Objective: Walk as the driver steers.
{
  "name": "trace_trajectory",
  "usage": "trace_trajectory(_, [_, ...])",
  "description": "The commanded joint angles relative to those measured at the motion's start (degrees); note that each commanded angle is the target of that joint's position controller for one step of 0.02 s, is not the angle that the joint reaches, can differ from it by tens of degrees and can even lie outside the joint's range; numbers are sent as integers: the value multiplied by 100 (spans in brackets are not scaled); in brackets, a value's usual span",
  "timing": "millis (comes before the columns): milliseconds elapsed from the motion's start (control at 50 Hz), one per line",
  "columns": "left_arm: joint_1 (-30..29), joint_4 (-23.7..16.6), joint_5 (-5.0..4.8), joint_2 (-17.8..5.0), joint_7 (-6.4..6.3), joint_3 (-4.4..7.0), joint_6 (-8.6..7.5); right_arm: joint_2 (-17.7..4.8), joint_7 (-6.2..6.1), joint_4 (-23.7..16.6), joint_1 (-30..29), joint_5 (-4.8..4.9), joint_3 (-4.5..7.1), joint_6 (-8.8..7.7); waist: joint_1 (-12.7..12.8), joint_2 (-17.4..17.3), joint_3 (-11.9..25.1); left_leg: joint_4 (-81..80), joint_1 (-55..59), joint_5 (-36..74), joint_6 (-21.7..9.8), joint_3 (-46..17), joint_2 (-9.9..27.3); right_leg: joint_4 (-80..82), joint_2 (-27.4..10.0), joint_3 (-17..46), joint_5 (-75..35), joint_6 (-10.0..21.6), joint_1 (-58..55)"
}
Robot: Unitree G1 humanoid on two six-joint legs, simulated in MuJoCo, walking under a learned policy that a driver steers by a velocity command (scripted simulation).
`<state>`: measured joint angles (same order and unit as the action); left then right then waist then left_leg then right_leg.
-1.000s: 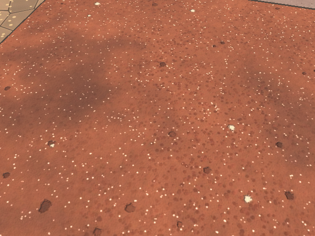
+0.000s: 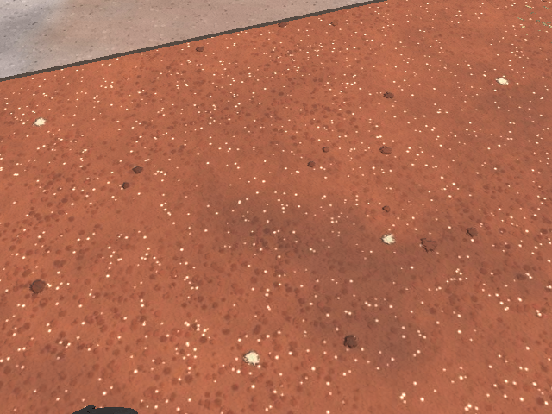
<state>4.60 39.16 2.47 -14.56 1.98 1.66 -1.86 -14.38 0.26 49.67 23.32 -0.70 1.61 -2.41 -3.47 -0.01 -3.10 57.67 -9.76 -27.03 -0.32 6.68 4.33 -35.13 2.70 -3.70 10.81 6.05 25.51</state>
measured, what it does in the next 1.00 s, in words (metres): walks ahead: left foot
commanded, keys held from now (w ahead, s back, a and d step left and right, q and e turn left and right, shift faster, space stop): w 0.92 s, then w+q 0.08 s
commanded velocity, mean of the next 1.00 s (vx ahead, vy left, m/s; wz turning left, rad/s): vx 0.50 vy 0.00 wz -0.05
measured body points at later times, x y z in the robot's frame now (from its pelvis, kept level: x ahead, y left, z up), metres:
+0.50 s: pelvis +0.27 +0.03 +0.00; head +0.30 +0.04 +0.45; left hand +0.23 +0.29 -0.14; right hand +0.46 -0.21 -0.09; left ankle +0.38 +0.11 -0.72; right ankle +0.08 -0.06 -0.71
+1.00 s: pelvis +0.53 +0.02 +0.01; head +0.57 +0.01 +0.46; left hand +0.74 +0.24 -0.09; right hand +0.46 -0.23 -0.14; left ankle +0.38 +0.12 -0.72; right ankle +0.67 -0.08 -0.71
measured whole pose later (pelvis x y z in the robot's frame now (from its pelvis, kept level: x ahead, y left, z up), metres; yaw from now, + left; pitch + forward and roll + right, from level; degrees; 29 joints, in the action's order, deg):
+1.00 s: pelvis +0.53 +0.02 +0.01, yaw +0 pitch +1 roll +2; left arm 1.3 46.8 1.7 -12.5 1.6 0.7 -2.8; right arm -12.2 0.0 58.0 26.1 -1.0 2.0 -4.4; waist -4.1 1.2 -2.8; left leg 13.4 6.5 -20.6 -2.2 3.1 -3.5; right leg -31.0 -2.0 -3.5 5.7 3.6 28.4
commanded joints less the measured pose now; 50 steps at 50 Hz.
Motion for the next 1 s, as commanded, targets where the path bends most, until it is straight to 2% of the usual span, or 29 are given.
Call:
trace_trajectory(20, [1583, 281, -139, -1020, -181, 355, -39, -665, 21, -713, -479, 64, 118, -181, 719, 252, 876, 1500, -2920, 597, -179, -726, 98, 1641, -1989, 2553, -1972, 1060, -3156])
trace_trajectory(40, [1356, 312, -146, -800, -178, 283, -78, -622, 38, -624, -406, 7, 119, -147, 488, 185, 612, 1086, -2634, 722, -165, -738, 225, 1810, -1703, 2098, -2102, 835, -2646])
trace_trajectory(60, [1173, 326, -172, -635, -169, 220, -108, -595, 58, -520, -168, -78, 112, -53, 277, 298, 526, 843, -2234, 789, -117, -738, 263, 2009, -1504, 1771, -2123, 719, -2192])
trace_trajectory(80, [1147, 350, -176, -562, -151, 188, -155, -559, 83, -438, -41, -118, 119, 32, 198, 347, 533, 712, -1981, 833, -86, -712, 237, 2155, -1428, 1612, -2147, 693, -1955])
trace_trajectory(120, [1288, 484, -211, -638, -135, 208, -241, -464, 145, -422, -105, -143, 128, 109, 143, 305, 431, 481, -2037, 1047, -32, -624, 207, 2429, -1327, 1436, -2048, 754, -1819])
trace_trajectory(160, [1447, 610, -222, -711, -135, 233, -274, -410, 176, -531, -541, -154, 128, 129, 215, 305, 174, 113, -2409, 1494, 34, -592, 278, 2710, -1292, 1326, -1670, 769, -1785])
trace_trajectory(200, [1620, 720, -224, -682, -132, 227, -279, -404, 180, -656, -1023, -146, 128, 125, 333, 289, -27, -388, -2752, 1922, 91, -585, 324, 2841, -1246, 1233, -1513, 739, -1912])
trace_trajectory(260, [1862, 872, -224, -698, -128, 224, -299, -336, 189, -796, -1580, -120, 93, 93, 490, 302, -123, -1173, -2836, 2432, 91, -525, 256, 2851, -1219, 1062, -1642, 669, -2154])
trace_trajectory(340, [2231, 1113, -177, -741, -168, 213, -302, -335, 198, -1004, -2238, -98, 65, 54, 691, 320, -251, -1953, -2789, 2642, -52, -392, 65, 2709, -1324, 955, -2029, 590, -2645])
trace_trajectory(380, [2296, 1214, -148, -795, -207, 215, -291, -377, 198, -1083, -2383, -98, 73, 29, 684, 336, -303, -2230, -2683, 2436, -188, -369, -31, 2566, -1446, 966, -2348, 539, -2910])
trace_trajectory(420, [2189, 1274, -129, -877, -245, 224, -283, -422, 175, -1061, -2219, -99, 96, -9, 537, 365, -249, -2494, -2227, 2044, -367, -289, -206, 2230, -1506, 893, -3180, 439, -3053])
trace_trajectory(440, [2096, 1289, -115, -934, -258, 232, -286, -482, 135, -959, -1886, -99, 132, -31, 372, 402, -68, -2613, -1695, 1819, -466, -213, -389, 1814, -1474, 819, -4028, 353, -3070])
trace_trajectory(460, [2009, 1314, -109, -984, -258, 241, -270, -566, 79, -741, -1219, -114, 188, -68, 64, 342, 304, -2859, -867, 1762, -585, -108, -603, 981, -1335, 678, -4664, 262, -3021])
trace_trajectory(480, [1985, 1307, -128, -926, -257, 210, -267, -752, 11, -427, -245, -186, 272, -129, -330, 154, 890, -3050, 476, 1911, -765, -279, -460, -225, -1070, 463, -4217, 150, -2465])
trace_trajectory(500, [2183, 1089, -250, -544, -240, 92, -294, -1326, -69, -308, 621, -323, 413, -163, -501, -644, 1701, -3204, 2103, 1283, -1183, -2122, 1055, -2161, -589, 171, -2073, -33, -1000])
trace_trajectory(520, [2692, 1132, -298, -327, -215, 87, -287, -1658, -15, -229, 664, -231, 499, -124, -204, -1628, 2105, -4004, 2810, 1434, -1789, -4579, 2083, -3649, 423, 404, 2009, -143, 498])
trace_trajectory(540, [2164, 1142, -143, -713, -238, 176, -246, -1246, 23, -270, 95, -34, 419, -85, -58, -631, 1306, -4139, 2106, 951, -1589, -4155, 1741, -3951, -22, 954, 1620, -44, 928])
trace_trajectory(560, [1822, 1054, -147, -675, -192, 173, -272, -870, 45, -356, -457, 2, 318, -91, 116, -325, 618, -4297, 1255, 1063, -1451, -3290, 1542, -3713, -280, 863, 1081, -35, 939])
trace_trajectory(580, [1661, 1037, -154, -558, -164, 145, -269, -626, 63, -360, -727, -27, 248, -118, 249, -214, 342, -4513, 744, 1436, -1277, -2714, 1244, -3371, -495, 776, 773, -48, 772])
trace_trajectory(600, [1668, 1059, -92, -508, -140, 138, -208, -509, 52, -298, -779, -10, 206, -150, 368, -343, 182, -4638, 388, 1872, -1150, -2283, 1022, -3126, -615, 707, 659, -110, 564])
trace_trajectory(620, [1789, 1119, -42, -429, -103, 115, -134, -423, 44, -223, -769, -6, 174, -183, 473, -445, 198, -4756, 150, 2145, -1083, -1964, 873, -2992, -676, 653, 571, -183, 311])
trace_trajectory(660, [1723, 1120, -29, -326, -46, 97, -55, -499, 49, -62, -512, 19, 194, -276, 515, -400, 208, -4893, 69, 2688, -1158, -1685, 803, -2855, -708, 524, 423, -290, 314])
trace_trajectory(700, [1308, 1003, -29, -302, -17, 85, -18, -605, 48, 69, -338, 38, 225, -312, 487, -355, 38, -5103, 120, 2696, -1209, -1464, 753, -2534, -834, 419, 71, -402, 726])
trace_trajectory(780, [331, 715, -57, -242, 1, 39, -25, -539, 51, 287, 3, 48, 198, -298, 284, -324, -187, -5223, 382, 2997, -1141, -1087, 547, -1362, -909, 216, -686, -564, 1165])
trace_trajectory(840, [-227, 568, -87, -150, 6, -19, -52, -583, 35, 430, 251, 37, 199, -306, 124, -356, -210, -5145, 595, 3383, -1079, -904, 530, -500, -773, 51, -1077, -551, 957])
trace_trajectory(900, [-586, 453, -96, -207, -15, -17, -74, -605, -6, 576, 466, -2, 197, -285, 34, -386, -256, -4964, 1058, 3763, -1066, -902, 702, -24, -662, 6, -1030, -431, 889])
trace_trajectory(960, [-558, 399, -85, -315, -47, 32, -136, -673, -68, 668, 426, -37, 214, -246, 163, -388, -255, -4500, 1414, 4584, -1006, -1046, 885, 307, -522, 47, -491, -231, 564])
trace_trajectory(980, [-235, 486, -81, -376, -75, 70, -174, -734, -83, 660, 303, -50, 227, -234, 338, -405, -111, -4106, 1420, 5238, -939, -1054, 867, 457, -384, 29, -242, -156, 99])
trace_trajectory(1000, [442, 706, -66, -459, -119, 127, -228, -777, -80, 651, 181, -45, 235, -217, 640, -338, 233, -3344, 1316, 5714, -858, -986, 724, 757, -207, -42, -202, -59, -744])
